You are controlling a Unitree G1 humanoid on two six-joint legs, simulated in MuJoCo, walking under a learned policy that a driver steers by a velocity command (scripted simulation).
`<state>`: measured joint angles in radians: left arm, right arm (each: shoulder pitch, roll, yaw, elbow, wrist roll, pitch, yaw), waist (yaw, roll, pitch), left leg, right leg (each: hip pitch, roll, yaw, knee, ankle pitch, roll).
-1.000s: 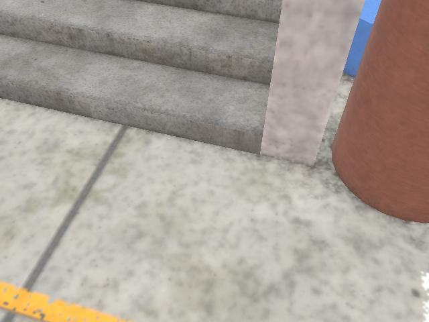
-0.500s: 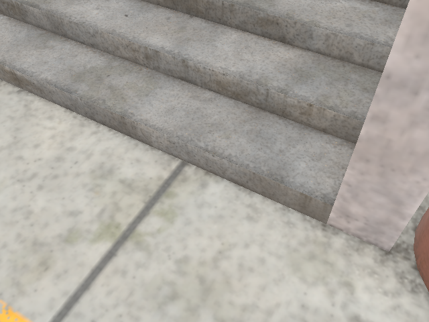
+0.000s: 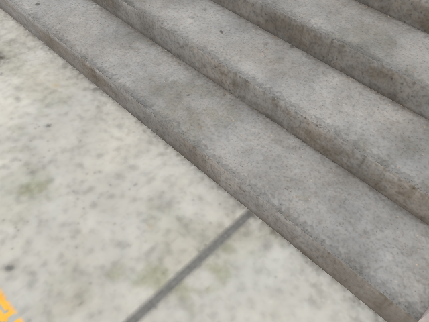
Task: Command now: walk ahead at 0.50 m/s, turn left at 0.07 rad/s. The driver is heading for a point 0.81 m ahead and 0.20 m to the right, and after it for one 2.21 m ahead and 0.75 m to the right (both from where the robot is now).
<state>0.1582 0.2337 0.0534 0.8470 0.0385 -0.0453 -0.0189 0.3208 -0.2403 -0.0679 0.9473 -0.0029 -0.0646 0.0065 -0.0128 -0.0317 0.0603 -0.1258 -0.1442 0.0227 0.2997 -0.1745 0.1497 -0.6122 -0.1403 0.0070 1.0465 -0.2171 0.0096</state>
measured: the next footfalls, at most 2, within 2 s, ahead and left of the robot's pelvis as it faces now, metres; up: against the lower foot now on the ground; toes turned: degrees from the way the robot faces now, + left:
right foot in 0.32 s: +0.33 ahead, -0.11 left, +0.00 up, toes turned -11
left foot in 0.90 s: +0.41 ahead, +0.06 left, +0.00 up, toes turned -30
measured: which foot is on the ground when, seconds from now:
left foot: down 0.00-0.30, up 0.32-0.88, down 0.90-1.00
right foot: up 0.00-0.30, down 0.32-0.90, up 0.92-1.00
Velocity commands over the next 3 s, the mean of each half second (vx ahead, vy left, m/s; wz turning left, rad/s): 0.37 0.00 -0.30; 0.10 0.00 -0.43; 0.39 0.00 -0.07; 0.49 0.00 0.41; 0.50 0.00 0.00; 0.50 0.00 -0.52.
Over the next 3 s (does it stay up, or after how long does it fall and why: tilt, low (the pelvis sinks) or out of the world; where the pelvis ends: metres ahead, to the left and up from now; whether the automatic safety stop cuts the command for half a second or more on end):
stays up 1.32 -0.25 0.21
